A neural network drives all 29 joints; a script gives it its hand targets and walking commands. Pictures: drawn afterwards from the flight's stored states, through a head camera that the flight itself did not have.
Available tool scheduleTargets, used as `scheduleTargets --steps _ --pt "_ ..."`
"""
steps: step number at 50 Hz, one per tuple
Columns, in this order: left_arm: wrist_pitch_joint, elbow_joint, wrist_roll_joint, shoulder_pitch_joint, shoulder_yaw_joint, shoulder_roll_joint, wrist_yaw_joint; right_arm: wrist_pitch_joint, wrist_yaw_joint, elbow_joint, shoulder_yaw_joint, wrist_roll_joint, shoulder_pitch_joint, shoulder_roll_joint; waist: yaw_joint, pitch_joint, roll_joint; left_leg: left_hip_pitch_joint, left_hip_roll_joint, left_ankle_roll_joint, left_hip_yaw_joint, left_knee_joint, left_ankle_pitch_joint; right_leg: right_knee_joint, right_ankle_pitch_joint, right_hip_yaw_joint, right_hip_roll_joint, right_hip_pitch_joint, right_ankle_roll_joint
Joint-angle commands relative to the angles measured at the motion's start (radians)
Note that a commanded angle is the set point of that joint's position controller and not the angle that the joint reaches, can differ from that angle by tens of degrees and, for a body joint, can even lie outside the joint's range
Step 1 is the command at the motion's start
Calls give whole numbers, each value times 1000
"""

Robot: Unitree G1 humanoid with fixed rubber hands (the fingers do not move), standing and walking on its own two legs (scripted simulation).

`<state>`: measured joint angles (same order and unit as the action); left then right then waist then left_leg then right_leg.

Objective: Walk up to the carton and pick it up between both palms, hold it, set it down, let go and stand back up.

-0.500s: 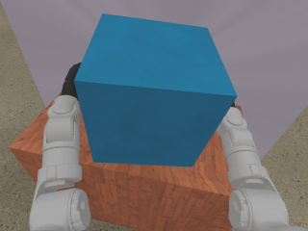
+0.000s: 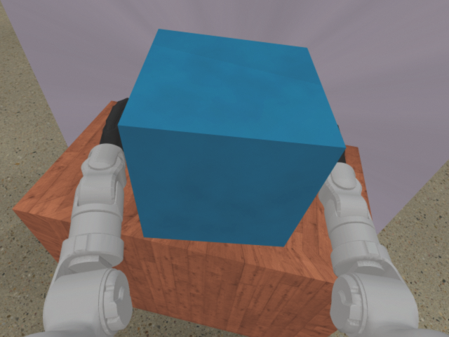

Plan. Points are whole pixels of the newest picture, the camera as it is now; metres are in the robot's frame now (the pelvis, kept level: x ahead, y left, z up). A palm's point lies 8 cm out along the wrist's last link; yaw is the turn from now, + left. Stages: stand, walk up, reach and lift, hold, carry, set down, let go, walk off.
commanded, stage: set down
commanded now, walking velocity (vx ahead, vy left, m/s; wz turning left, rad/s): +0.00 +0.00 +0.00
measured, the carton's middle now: (224, 143) +0.46 -0.02 +0.11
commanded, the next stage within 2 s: none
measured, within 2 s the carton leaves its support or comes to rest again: neither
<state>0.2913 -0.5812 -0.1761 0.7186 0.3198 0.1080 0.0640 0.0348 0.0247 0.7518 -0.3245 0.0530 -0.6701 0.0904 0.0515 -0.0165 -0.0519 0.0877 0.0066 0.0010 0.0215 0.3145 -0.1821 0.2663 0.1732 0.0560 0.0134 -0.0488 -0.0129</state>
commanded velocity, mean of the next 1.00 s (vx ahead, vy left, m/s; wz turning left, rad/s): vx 0.00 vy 0.00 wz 0.00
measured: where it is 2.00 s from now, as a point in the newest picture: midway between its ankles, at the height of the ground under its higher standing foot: outside the picture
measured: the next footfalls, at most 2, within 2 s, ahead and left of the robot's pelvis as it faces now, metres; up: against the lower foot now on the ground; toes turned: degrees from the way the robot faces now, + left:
none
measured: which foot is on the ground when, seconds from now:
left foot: down 0.00-1.00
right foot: down 0.00-1.00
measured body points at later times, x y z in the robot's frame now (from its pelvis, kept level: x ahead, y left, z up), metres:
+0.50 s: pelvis +0.01 +0.00 +0.00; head +0.02 +0.02 +0.45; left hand +0.44 +0.17 +0.12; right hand +0.40 -0.22 +0.11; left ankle -0.01 +0.11 -0.75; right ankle -0.02 -0.10 -0.75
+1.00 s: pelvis +0.01 +0.00 +0.00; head +0.05 +0.02 +0.45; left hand +0.45 +0.16 +0.09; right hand +0.40 -0.23 +0.08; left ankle -0.01 +0.11 -0.75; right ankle -0.02 -0.10 -0.75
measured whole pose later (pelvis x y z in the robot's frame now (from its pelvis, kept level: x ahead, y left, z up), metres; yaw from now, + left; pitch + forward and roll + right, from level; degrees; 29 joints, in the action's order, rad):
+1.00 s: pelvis +0.01 +0.00 +0.00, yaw -2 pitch +5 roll +0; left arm 0.07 -0.88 -0.20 0.80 0.38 0.09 0.06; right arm -0.07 -0.03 0.81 -0.53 0.26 -0.68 0.04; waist 0.04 0.02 -0.02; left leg 0.22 0.01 0.01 -0.01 0.31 -0.18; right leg 0.28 0.17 0.03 0.01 -0.20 -0.01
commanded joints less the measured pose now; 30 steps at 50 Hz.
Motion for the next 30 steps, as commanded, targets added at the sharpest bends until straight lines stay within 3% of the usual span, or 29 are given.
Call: scheduleTargets --steps 1,30 --pt "-55 105 70 603 -354 -475 104 -91 -104 -232 309 -5 -692 -395 11 512 63 -152 24 -70 -70 19 392 38 -461 54 17 149 68" --pt "-179 -88 23 647 -253 -464 82 -151 -146 -129 176 129 -660 -416 -5 564 57 -106 5 -61 -81 12 371 46 -478 52 4 97 69"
